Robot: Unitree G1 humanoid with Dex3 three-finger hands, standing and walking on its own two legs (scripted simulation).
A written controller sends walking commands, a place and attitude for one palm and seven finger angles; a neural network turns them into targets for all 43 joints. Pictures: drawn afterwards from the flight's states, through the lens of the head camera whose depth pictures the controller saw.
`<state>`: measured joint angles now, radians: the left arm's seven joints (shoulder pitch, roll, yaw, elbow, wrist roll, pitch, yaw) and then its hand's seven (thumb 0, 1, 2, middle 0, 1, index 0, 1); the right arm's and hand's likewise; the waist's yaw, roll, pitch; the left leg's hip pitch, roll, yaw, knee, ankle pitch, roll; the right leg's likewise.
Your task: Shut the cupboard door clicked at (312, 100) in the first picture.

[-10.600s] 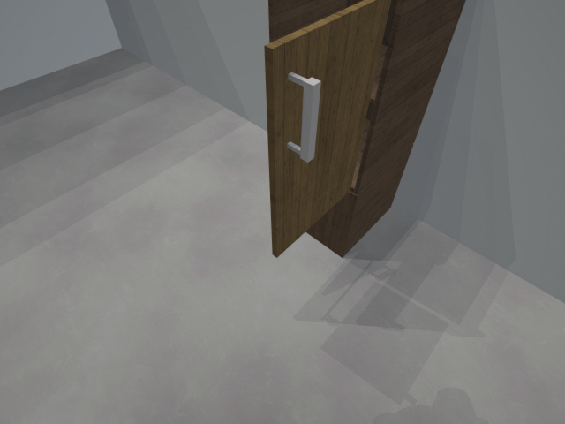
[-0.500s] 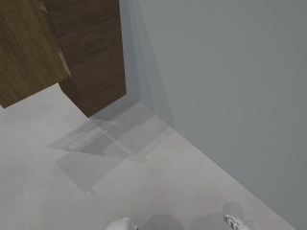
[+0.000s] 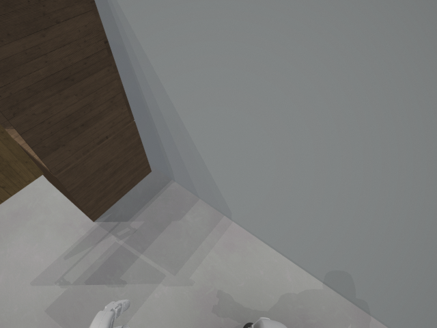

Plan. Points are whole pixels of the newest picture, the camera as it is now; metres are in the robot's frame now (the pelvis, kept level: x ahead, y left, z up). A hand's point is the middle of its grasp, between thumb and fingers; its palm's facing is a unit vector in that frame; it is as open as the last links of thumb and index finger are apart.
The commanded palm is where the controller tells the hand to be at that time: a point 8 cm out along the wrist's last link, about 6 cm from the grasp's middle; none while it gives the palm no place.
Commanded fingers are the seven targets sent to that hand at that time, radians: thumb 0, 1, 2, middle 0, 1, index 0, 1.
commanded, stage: turn to face it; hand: left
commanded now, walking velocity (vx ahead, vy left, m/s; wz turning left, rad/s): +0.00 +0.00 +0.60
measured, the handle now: out of the picture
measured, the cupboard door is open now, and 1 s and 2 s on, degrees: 91 91 91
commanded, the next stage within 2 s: take the last steps up to it in 1.32 s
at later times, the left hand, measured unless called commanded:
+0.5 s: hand out of the picture +0.13 +0.24 -0.19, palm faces +0.30 -0.94 -0.19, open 7.3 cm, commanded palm none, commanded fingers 0.00 0.90 0.90 -0.20 -0.30 -0.20 -0.30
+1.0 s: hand (113, 326) +0.16 +0.21 -0.14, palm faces +0.49 -0.82 -0.29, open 7.4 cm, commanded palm none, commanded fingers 0.00 0.90 0.90 -0.20 -0.30 -0.20 -0.30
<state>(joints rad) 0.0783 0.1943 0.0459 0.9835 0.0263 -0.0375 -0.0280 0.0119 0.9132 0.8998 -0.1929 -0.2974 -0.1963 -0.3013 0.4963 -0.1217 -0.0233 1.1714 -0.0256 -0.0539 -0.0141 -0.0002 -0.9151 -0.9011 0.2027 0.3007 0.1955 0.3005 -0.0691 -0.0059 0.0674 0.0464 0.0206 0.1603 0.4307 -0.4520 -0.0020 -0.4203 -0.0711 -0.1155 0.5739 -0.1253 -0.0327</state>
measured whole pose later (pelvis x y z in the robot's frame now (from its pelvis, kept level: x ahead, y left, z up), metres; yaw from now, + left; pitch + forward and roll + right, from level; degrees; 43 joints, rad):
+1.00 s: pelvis +0.15 -0.02 +0.01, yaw +31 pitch +0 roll +0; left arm 0.12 0.19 0.04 0.89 0.02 0.02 0.02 0.01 0.91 0.90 -0.20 -0.30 -0.20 -0.30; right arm 0.20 -0.23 -0.09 0.97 -0.01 0.07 0.01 0.00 -0.91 -0.90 0.21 0.30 0.20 0.30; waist -0.04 0.06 0.09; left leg -0.45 -0.07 -0.11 0.75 -0.37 -0.01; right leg -0.28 -0.03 -0.04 0.58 -0.31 0.01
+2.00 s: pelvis +0.19 +0.04 +0.02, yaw +52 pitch -1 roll +1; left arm 0.29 0.14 0.05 1.03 0.02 -0.06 0.01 0.00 0.93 0.90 -0.20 -0.30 -0.20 -0.30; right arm 0.30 -0.21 -0.07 1.09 -0.03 0.04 0.02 0.00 -0.92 -0.90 0.20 0.30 0.19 0.30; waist -0.02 0.03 0.05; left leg -0.50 0.05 0.02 1.08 -0.22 -0.02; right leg -0.14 -0.06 -0.16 0.41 -0.25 -0.01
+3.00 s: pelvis +0.25 +0.29 +0.01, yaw +51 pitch -1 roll +0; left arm 0.11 0.16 0.05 1.02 0.01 0.01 0.05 -0.01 0.93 0.90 -0.20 -0.30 -0.20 -0.30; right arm 0.24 -0.12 -0.05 1.10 0.00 0.03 -0.03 0.00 -0.91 -0.90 0.20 0.30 0.19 0.30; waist -0.01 -0.05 0.10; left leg -0.23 0.03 0.09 0.58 -0.31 -0.01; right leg -0.32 -0.07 -0.10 0.59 -0.25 0.00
